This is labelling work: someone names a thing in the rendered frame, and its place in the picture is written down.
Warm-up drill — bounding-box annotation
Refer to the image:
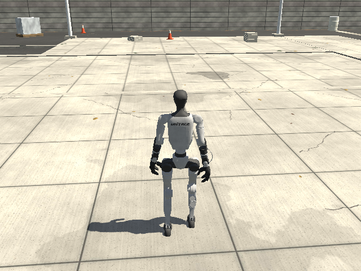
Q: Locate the robot left hand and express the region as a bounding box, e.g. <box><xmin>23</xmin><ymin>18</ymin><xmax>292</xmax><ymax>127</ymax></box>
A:
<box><xmin>149</xmin><ymin>161</ymin><xmax>161</xmax><ymax>175</ymax></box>

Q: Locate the left robot upper arm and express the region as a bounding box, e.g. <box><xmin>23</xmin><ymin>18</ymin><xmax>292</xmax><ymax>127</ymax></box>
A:
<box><xmin>155</xmin><ymin>114</ymin><xmax>169</xmax><ymax>145</ymax></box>

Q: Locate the right robot upper arm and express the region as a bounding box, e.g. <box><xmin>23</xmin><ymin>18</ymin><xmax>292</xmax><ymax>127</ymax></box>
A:
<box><xmin>192</xmin><ymin>114</ymin><xmax>205</xmax><ymax>146</ymax></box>

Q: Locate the left robot thigh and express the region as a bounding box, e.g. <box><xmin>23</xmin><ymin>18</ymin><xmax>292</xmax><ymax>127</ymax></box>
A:
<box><xmin>161</xmin><ymin>158</ymin><xmax>173</xmax><ymax>199</ymax></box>

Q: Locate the robot right hand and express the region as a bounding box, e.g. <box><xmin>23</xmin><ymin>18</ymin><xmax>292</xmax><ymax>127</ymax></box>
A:
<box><xmin>197</xmin><ymin>166</ymin><xmax>210</xmax><ymax>182</ymax></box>

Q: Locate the robot right forearm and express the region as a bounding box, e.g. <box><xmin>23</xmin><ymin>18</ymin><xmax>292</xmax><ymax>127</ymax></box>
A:
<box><xmin>199</xmin><ymin>138</ymin><xmax>210</xmax><ymax>167</ymax></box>

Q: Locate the robot left forearm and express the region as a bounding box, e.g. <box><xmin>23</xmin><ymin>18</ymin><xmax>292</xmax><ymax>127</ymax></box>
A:
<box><xmin>151</xmin><ymin>137</ymin><xmax>161</xmax><ymax>163</ymax></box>

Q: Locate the humanoid robot head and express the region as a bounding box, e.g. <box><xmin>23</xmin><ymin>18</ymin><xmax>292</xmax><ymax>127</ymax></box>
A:
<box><xmin>171</xmin><ymin>90</ymin><xmax>190</xmax><ymax>117</ymax></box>

